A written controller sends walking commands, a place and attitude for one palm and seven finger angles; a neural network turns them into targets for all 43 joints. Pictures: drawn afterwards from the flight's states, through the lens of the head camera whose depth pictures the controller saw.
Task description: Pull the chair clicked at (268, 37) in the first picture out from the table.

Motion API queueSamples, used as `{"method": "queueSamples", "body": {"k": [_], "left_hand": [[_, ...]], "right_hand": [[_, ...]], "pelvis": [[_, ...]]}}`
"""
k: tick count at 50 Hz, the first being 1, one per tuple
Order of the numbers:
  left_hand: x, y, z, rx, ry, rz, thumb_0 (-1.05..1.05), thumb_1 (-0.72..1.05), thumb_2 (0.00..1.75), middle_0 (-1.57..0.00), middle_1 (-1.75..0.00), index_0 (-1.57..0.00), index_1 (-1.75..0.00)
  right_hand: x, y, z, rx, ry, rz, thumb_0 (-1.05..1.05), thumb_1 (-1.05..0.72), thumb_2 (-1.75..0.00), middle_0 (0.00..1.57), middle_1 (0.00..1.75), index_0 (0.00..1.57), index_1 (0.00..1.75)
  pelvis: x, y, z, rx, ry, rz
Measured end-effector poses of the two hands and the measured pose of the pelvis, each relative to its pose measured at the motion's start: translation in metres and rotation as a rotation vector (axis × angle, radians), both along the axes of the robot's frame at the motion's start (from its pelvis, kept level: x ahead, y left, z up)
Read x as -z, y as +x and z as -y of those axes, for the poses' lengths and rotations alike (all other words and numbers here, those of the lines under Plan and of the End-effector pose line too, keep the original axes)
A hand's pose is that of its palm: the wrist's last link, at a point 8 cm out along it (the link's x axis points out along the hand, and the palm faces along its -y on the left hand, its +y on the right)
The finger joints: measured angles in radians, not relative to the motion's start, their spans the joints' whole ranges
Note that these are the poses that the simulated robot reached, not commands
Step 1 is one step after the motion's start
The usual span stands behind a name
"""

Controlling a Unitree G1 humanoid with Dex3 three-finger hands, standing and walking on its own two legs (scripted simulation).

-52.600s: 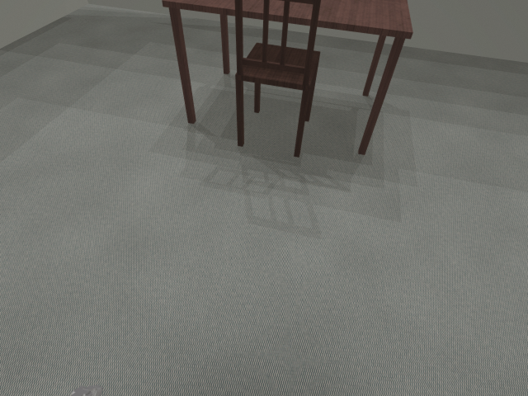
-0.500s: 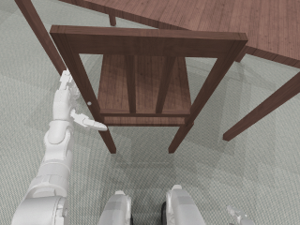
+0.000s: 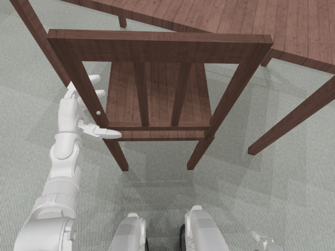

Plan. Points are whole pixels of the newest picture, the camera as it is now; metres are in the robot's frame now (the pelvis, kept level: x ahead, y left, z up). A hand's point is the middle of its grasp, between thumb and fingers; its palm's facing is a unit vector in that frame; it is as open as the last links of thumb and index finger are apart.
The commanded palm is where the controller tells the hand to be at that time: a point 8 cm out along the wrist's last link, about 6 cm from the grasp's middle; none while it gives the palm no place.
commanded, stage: hook a spindle and tug to test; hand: left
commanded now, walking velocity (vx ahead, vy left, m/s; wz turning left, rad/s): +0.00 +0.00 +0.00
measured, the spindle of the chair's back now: (142, 99) +0.47 +0.05 +0.02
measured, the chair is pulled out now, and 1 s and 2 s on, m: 0.14 0.17 0.24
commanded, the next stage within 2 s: step backward, pulling the chair out in 1.04 s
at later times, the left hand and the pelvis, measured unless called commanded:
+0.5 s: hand (98, 112) +0.43 +0.16 +0.02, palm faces +0.03 -1.00 -0.01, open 5.9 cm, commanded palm +0.40 +0.20 +0.02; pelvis +0.01 +0.00 +0.00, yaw +0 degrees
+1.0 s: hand (100, 127) +0.39 +0.15 +0.02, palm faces +0.01 -1.00 -0.01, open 6.0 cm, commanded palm +0.36 +0.20 +0.02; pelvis +0.02 +0.00 +0.01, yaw +0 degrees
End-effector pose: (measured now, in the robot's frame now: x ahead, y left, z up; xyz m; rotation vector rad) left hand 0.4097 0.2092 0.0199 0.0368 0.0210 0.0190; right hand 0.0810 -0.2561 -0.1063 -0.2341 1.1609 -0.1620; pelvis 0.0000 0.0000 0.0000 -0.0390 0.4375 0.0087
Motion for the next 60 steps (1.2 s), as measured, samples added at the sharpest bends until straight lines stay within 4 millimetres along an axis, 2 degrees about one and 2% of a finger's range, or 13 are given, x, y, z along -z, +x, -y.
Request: {"method": "queueSamples", "body": {"k": [6, 10, 21, 33, 41, 51, 58, 60], "left_hand": [[-0.001, -0.002, -0.003, -0.003, -0.001, -0.002, -0.01, -0.15, 0.44, -0.41, -1.19, -0.38, -1.18], [0.000, -0.001, -0.002, -0.010, -0.013, -0.002, -0.01, 0.05, 0.53, -0.42, -1.29, -0.42, -1.32], [0.000, 0.001, -0.001, -0.008, -0.010, 0.005, 0.00, 0.63, 0.78, -0.43, -1.37, -0.43, -1.40], [-0.001, -0.002, 0.001, -0.002, -0.025, -0.003, 0.01, 0.65, 0.74, -0.39, -1.38, -0.39, -1.42], [-0.001, -0.017, 0.004, 0.005, -0.026, -0.011, 0.02, 0.66, 0.72, -0.38, -1.38, -0.38, -1.42], [-0.001, -0.041, 0.008, 0.012, -0.022, -0.005, 0.02, 0.65, 0.72, -0.38, -1.39, -0.38, -1.42], [-0.001, -0.044, 0.007, 0.016, -0.015, 0.008, 0.01, 0.63, 0.74, -0.40, -1.39, -0.39, -1.42], [-0.006, -0.044, 0.008, -0.004, 0.019, -0.045, 0.02, 0.62, 0.75, -0.40, -1.36, -0.39, -1.43]], "right_hand": [[-0.002, 0.002, 0.002, -0.001, -0.005, 0.003, 0.01, -0.91, -0.90, 0.20, 0.29, 0.21, 0.30], [-0.003, 0.006, 0.004, -0.003, -0.009, 0.010, 0.01, -0.91, -0.90, 0.20, 0.29, 0.21, 0.30], [-0.002, 0.015, 0.002, -0.012, -0.007, 0.016, 0.01, -0.91, -0.90, 0.20, 0.29, 0.21, 0.30], [-0.008, 0.020, -0.003, 0.001, 0.008, 0.034, 0.01, -0.91, -0.90, 0.20, 0.29, 0.21, 0.30], [-0.012, 0.028, -0.005, 0.003, 0.019, 0.051, 0.01, -0.91, -0.90, 0.20, 0.29, 0.21, 0.30], [-0.014, 0.048, -0.007, -0.026, 0.021, 0.104, 0.01, -0.91, -0.90, 0.20, 0.29, 0.21, 0.30], [-0.011, 0.061, -0.005, -0.058, 0.012, 0.142, 0.01, -0.91, -0.90, 0.20, 0.29, 0.21, 0.30], [-0.016, 0.060, -0.007, -0.013, 0.013, 0.127, 0.01, -0.91, -0.90, 0.20, 0.29, 0.21, 0.30]], "pelvis": [[-0.001, 0.002, 0.001, -0.003, 0.000, 0.003], [-0.001, 0.003, 0.001, -0.004, -0.001, 0.002], [-0.001, 0.005, 0.000, -0.005, -0.002, -0.003], [-0.004, 0.010, -0.001, 0.005, -0.002, -0.002], [-0.008, 0.015, -0.003, 0.011, 0.000, 0.006], [-0.009, 0.017, -0.001, 0.005, 0.003, 0.019], [-0.004, 0.011, 0.002, -0.005, 0.004, 0.025], [-0.012, 0.008, 0.003, -0.008, 0.012, 0.074]]}}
